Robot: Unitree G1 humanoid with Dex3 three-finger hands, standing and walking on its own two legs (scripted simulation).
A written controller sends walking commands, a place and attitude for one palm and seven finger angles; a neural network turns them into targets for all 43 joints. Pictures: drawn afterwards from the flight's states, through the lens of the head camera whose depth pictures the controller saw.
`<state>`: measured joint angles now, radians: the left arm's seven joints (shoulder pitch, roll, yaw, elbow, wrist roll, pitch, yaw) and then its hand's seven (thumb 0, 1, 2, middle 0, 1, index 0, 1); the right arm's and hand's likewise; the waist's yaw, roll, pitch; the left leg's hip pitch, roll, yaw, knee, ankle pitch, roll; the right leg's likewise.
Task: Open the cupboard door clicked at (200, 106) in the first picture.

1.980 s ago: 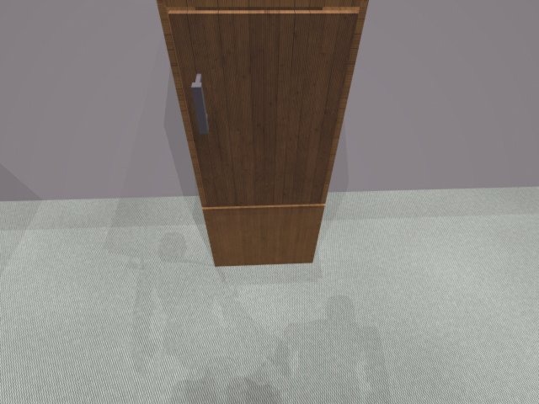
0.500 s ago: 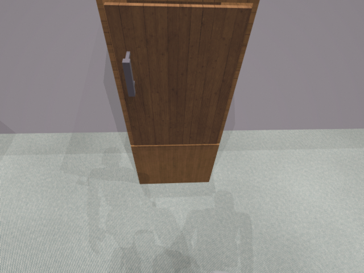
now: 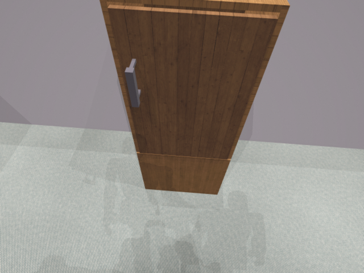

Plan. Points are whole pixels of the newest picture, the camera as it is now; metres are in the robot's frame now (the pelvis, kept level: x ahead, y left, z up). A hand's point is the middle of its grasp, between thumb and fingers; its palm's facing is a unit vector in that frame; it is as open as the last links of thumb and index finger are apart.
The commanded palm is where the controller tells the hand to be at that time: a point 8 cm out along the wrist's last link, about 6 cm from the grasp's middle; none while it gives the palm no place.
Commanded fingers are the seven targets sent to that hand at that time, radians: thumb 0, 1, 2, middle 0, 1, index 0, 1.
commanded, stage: come to a stop and stand still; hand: left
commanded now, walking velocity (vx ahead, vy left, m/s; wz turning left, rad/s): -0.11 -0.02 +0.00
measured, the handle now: (134, 83) +0.57 +0.19 +0.07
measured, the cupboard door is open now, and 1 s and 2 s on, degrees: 0 0 0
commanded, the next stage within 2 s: look again from close up in 0.74 s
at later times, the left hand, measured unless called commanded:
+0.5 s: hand out of the picture +0.05 +0.21 -0.17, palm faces -0.03 -0.98 -0.22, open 7.4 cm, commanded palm none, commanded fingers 0.00 0.90 0.90 -0.20 -0.30 -0.20 -0.30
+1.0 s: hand out of the picture +0.00 +0.19 -0.17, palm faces -0.04 -0.98 -0.19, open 7.4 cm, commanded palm none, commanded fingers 0.00 0.90 0.90 -0.20 -0.30 -0.20 -0.30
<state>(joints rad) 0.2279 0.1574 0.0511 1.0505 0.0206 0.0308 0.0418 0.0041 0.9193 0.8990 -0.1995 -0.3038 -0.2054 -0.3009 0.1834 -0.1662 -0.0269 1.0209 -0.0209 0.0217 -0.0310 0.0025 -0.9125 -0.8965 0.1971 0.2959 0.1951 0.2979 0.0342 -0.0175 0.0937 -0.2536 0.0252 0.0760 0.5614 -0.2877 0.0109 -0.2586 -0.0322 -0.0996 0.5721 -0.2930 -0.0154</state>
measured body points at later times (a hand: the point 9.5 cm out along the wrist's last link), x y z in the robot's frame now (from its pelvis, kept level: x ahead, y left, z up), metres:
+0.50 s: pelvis -0.01 +0.03 +0.00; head -0.02 +0.03 +0.45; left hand +0.05 +0.26 -0.15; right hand +0.02 -0.21 -0.15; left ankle +0.00 +0.12 -0.73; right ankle +0.01 -0.10 -0.73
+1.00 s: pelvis +0.00 +0.02 +0.01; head +0.02 +0.01 +0.46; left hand +0.01 +0.24 -0.15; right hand +0.01 -0.21 -0.15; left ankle +0.00 +0.12 -0.73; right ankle +0.01 -0.10 -0.73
